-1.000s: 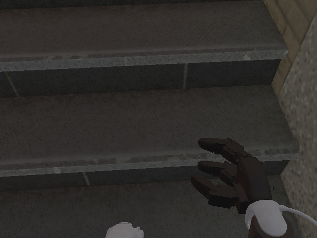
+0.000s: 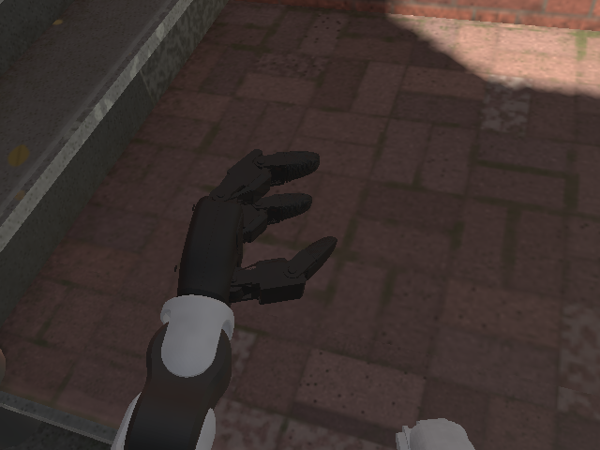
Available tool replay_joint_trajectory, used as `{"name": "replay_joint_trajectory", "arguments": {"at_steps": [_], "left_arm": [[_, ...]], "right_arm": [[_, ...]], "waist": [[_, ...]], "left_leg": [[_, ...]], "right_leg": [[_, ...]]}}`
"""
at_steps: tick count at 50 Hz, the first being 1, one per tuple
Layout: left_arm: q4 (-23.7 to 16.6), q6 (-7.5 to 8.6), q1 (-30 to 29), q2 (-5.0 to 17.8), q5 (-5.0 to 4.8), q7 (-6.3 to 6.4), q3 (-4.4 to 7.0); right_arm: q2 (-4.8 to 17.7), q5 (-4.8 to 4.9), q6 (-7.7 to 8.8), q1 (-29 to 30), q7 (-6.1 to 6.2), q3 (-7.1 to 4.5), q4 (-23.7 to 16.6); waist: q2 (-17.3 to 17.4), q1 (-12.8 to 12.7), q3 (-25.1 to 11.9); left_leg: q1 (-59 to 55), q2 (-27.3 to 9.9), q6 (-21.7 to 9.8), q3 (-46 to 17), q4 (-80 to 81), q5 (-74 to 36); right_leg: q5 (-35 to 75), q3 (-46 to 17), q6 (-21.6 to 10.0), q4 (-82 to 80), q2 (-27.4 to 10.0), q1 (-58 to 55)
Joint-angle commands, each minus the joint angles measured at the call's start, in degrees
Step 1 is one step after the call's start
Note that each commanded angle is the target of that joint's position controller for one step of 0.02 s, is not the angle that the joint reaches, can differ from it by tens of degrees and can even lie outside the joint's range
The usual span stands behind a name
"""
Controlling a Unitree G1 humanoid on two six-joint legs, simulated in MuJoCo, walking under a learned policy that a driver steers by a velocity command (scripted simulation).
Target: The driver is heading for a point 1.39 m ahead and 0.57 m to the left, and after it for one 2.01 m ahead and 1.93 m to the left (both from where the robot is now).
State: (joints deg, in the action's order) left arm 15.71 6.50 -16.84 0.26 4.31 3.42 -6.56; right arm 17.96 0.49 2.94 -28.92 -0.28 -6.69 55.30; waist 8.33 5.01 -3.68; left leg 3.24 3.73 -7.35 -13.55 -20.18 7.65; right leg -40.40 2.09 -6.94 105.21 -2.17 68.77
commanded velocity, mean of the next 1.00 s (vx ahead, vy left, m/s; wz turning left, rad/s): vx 1.00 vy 0.00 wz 0.81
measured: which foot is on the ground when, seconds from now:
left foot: down 0.00-0.02, up 0.04-0.38, down 0.40-0.74, up 0.76-1.00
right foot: up 0.00-0.02, down 0.04-0.38, up 0.40-0.72, down 0.74-1.00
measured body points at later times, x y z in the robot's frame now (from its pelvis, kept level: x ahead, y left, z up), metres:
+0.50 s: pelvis +0.40 +0.00 +0.22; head +0.41 -0.02 +0.67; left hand +0.38 +0.27 +0.13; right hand +0.65 -0.16 +0.12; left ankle +0.41 +0.07 -0.41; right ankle +0.25 -0.11 -0.26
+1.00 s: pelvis +0.79 +0.10 +0.32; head +0.81 +0.10 +0.77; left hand +0.56 +0.26 +0.20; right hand +1.14 +0.10 +0.27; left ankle +0.81 +0.26 -0.35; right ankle +0.78 -0.07 -0.41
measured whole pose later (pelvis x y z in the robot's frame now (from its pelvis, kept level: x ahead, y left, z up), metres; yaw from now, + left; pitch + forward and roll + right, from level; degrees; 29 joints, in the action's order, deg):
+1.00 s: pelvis +0.79 +0.10 +0.32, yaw +44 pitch +4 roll -1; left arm 49.0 5.4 31.2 16.0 1.7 -0.4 3.6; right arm 17.8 -2.7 3.7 -3.4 -3.3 -2.6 33.5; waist 2.8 -4.4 -3.0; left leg 43.2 2.5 -4.1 -2.8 -55.5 9.4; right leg -21.1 2.1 0.0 18.6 1.0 1.2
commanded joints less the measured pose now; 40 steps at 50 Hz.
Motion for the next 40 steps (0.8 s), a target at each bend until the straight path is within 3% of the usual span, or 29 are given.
{"name": "replay_joint_trajectory", "arguments": {"at_steps": [1,2,3,4,6,7,10,14,15,16,17,18,19,20,21,22,23,24,25,26,28,30,31,33,36,37,38,39,40], "left_arm": [[6.7,-0.47,37.9,21.1,-1.44,0.98,9.61],[15.0,-0.86,38.6,18.5,-5.43,-0.03,9.55],[16.0,-0.69,33.3,21.2,-3.02,-0.94,10.34],[16.6,-0.82,35.2,21.8,-2.96,-1.14,11.51],[21.8,0.22,31.0,13.4,-3.02,-0.72,9.91],[26.7,0.59,33.9,12.8,-2.24,-1.34,9.96],[34.4,1.65,34.0,4.4,-3.01,-3.31,7.83],[38.8,1.97,39.1,12.6,-2.25,-4.16,9.69],[37.1,1.22,35.9,14.1,-3.47,-3.47,9.62],[35.1,1.32,35.8,20.2,-5.84,-1.44,10.54],[31.7,1.69,40.6,24.5,-7.72,0.44,10.78],[29.2,3.16,38.0,34.1,-7.84,1.02,12.59],[26.4,2.71,33.3,36.4,-7.58,0.99,14.03],[25.2,0.87,30.9,30.1,-6.33,-0.71,13.19],[18.7,0.66,27.7,19.1,-4.85,-3.87,10.16],[10.8,1.61,25.8,15.0,-2.95,-4.11,8.46],[8.0,1.83,22.4,15.2,-1.55,-5.09,7.92],[9.1,1.44,21.5,15.9,-1.49,-4.51,7.43],[7.1,1.48,19.7,19.9,-0.63,-4.35,8.55],[7.1,-0.39,16.7,21.5,-1.07,-4.48,9.79],[7.8,-1.92,24.8,20.8,-2.08,-2.34,8.94],[7.1,-3.41,21.5,18.8,-1.41,-1.72,6.84],[6.7,-4.0,19.6,18.8,-1.62,-2.58,6.35],[7.6,-4.82,21.6,15.4,-5.23,-3.78,5.84],[14.7,-3.73,37.8,17.7,-4.73,-3.71,8.28],[16.3,-2.26,45.4,22.3,-2.91,-2.49,10.12],[16.6,-1.35,47.1,26.7,-0.28,-1.74,11.06],[15.7,-1.13,42.2,28.3,0.47,-1.93,12.17],[14.7,-0.97,35.7,23.6,0.2,-2.44,11.63]], "right_arm": [[11.5,0.57,5.81,24.5,-1.97,-3.77,-17.8],[4.8,-5.72,6.38,30.5,-2.64,-1.8,-16.7],[-0.4,-3.2,6.19,17.4,-3.18,-0.68,-19.1],[2.1,-3.79,4.53,16.8,-3.26,-1.02,-19.5],[-3.2,-4.42,0.74,23.4,-2.47,0.91,-21.5],[-7.1,-4.33,0.01,27.9,-2.0,2.63,-22.4],[-11.7,-1.54,-2.91,28.1,-2.24,5.26,-24.1],[-10.8,-2.62,-5.97,37.4,0.26,5.91,-30.1],[-7.3,-2.36,-6.5,34.4,0.13,5.67,-29.4],[-2.7,-1.15,-6.82,29.4,-0.95,5.46,-28.8],[1.6,0.96,-7.81,24.9,-1.11,3.88,-24.7],[4.4,0.07,-8.03,13.9,-0.76,2.56,-24.0],[6.9,-0.04,-7.91,5.7,-1.0,0.89,-21.7],[8.2,1.29,-6.58,10.5,-1.14,-0.38,-20.9],[9.1,-0.01,-6.05,20.1,-0.2,-0.48,-22.5],[7.5,-1.36,-6.19,23.2,0.66,0.24,-23.6],[7.0,-1.21,-4.77,19.6,1.11,0.21,-20.9],[0.9,-2.37,-2.88,15.6,2.2,1.53,-15.9],[4.3,-4.26,-0.22,13.4,3.92,-0.39,-16.0],[3.3,-5.08,1.81,8.5,5.11,-0.53,-14.9],[3.0,-4.85,2.74,12.8,4.88,0.5,-15.1],[4.1,-2.09,2.89,16.4,2.84,1.32,-15.0],[5.3,-1.28,2.57,18.4,2.36,0.95,-15.7],[5.5,-0.73,2.16,16.9,1.25,0.47,-14.5],[5.2,-1.22,3.13,11.3,0.13,0.58,-13.7],[4.9,-1.19,4.06,14.1,-0.62,0.4,-15.6],[-2.1,-0.86,4.24,14.3,-0.8,2.25,-18.7],[0.6,-1.36,4.08,11.5,-0.74,2.59,-21.0],[0.7,-2.68,3.11,14.6,-0.63,2.76,-20.4]], "waist": [[-30.8,-23.7,-32.8],[-29.5,-23.4,-18.4],[-29.5,-10.0,-25.2],[-24.7,-11.3,-31.5],[-13.2,-7.1,-13.0],[-9.0,-6.5,-3.6],[-12.3,0.1,9.2],[-15.3,3.1,14.8],[-11.2,6.2,11.8],[-10.4,9.0,2.3],[-8.1,7.5,-8.1],[-14.5,13.5,-12.8],[-15.2,17.0,-17.2],[-8.2,13.8,-13.6],[9.2,6.6,-13.6],[0.2,1.7,-15.7],[-7.2,3.0,-8.5],[-5.1,1.0,-0.6],[-8.6,1.5,1.9],[-7.1,4.9,2.9],[-12.0,-4.6,4.7],[-19.3,-9.0,7.9],[-17.1,-8.5,8.1],[-11.4,-8.0,3.0],[-12.5,-14.7,-8.1],[-14.2,-18.6,-11.1],[-22.6,-15.7,-12.7],[-29.7,-11.7,-14.9],[-22.3,-9.6,-8.0]], "left_leg": [[35.2,2.2,5.3,-2.1,-45.2,-39.5],[36.6,3.1,2.5,3.4,-59.8,-2.9],[55.9,2.2,4.3,-2.6,-84.5,8.5],[56.4,0.8,4.4,0.2,-95.3,5.4],[67.6,-0.4,2.7,4.6,-101.8,7.4],[74.2,-0.5,1.0,6.4,-105.0,12.4],[71.4,0.6,-1.8,8.1,-98.8,17.6],[76.0,1.4,-5.0,17.0,-96.7,25.8],[58.8,1.9,-5.5,23.6,-80.8,21.5],[31.0,2.3,-4.8,27.3,-65.5,11.1],[10.1,10.6,-3.3,30.2,-61.7,11.4],[1.1,11.8,-1.5,28.1,-57.4,16.7],[-4.1,10.5,-2.4,20.0,-49.6,18.4],[-2.5,9.2,-8.5,7.4,-33.4,19.0],[1.5,1.6,-19.6,-20.0,-16.5,24.1],[3.6,-1.8,-20.2,-38.1,-5.7,43.7],[8.2,-5.5,-19.3,-44.3,0.9,44.5],[18.8,-4.3,-18.9,-58.4,2.7,29.9],[18.7,-7.9,-20.0,-59.2,-2.7,22.3],[18.6,-12.6,-23.3,-60.2,-5.9,14.7],[21.3,-12.1,-18.8,-44.8,-8.1,3.0],[28.5,-2.2,-14.0,-26.4,-0.1,12.0],[38.1,2.9,-12.5,-19.3,4.1,12.4],[47.1,4.0,-9.3,-12.9,3.4,10.1],[32.8,4.9,-3.8,-4.4,-21.9,-8.4],[37.6,5.5,-0.5,-1.1,-38.3,-0.9],[45.8,5.9,1.6,3.3,-55.6,21.5],[52.7,3.5,2.4,7.7,-62.8,16.6],[54.2,-0.7,2.2,7.9,-65.2,11.8]], "right_leg": [[18.3,-29.5,-2.0,-62.6,-12.2,-88.8],[39.9,-9.4,2.0,-66.7,-4.5,-78.4],[90.4,-22.3,-3.7,-57.6,-18.6,-99.2],[84.5,-29.5,-6.6,-61.8,-22.8,-95.0],[46.6,-23.2,-2.9,-70.9,-18.9,-83.0],[40.2,-17.0,0.3,-74.7,-16.5,-79.4],[58.3,3.5,8.0,-84.4,-11.0,-61.4],[79.5,13.0,7.6,-95.5,-10.6,-62.6],[87.5,17.8,8.0,-98.1,-7.9,-53.6],[106.1,18.0,5.9,-98.4,-8.1,-47.0],[127.3,15.8,3.8,-89.6,-7.3,-44.1],[143.9,11.9,2.0,-74.0,-11.9,-47.2],[133.3,8.0,3.2,-54.3,-13.6,-50.3],[74.3,6.9,4.8,-27.2,-4.6,-44.4],[27.1,2.1,7.8,8.7,8.6,-29.0],[29.5,-9.1,6.0,16.1,8.4,-20.2],[26.7,-10.3,4.9,17.2,7.9,-14.9],[30.4,-12.6,6.2,9.2,6.5,-19.0],[18.8,-24.1,6.6,0.9,4.1,-18.3],[5.5,-30.4,9.6,11.0,5.7,-13.4],[-5.2,-30.3,8.3,-9.7,1.7,-15.0],[2.2,-18.0,7.8,-36.5,1.0,-25.0],[12.8,-10.0,8.8,-47.7,1.4,-40.0],[29.8,-2.8,11.2,-60.6,2.7,-66.8],[28.4,0.9,8.3,-70.9,3.6,-80.8],[24.6,-6.2,5.6,-71.7,-2.9,-89.4],[18.7,-28.9,2.0,-77.6,-17.7,-92.3],[11.9,-49.9,-3.5,-86.6,-23.2,-89.1],[2.3,-47.2,-4.5,-88.4,-20.5,-82.3]]}}
Keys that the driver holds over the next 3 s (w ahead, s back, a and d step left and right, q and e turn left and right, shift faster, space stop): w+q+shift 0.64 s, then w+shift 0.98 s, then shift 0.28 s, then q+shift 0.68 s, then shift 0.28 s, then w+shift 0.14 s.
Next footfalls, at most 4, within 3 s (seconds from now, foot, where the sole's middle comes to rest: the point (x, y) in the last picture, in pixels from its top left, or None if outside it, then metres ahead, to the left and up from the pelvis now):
0.04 right None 0.05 -0.15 -0.62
0.40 left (277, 401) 0.45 0.08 -0.45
0.74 right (324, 225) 0.81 -0.05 -0.45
1.14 left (154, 208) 0.93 0.32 -0.45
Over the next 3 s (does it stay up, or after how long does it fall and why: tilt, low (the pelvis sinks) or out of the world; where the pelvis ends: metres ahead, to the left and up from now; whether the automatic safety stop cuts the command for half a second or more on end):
stays up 1.57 0.69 0.72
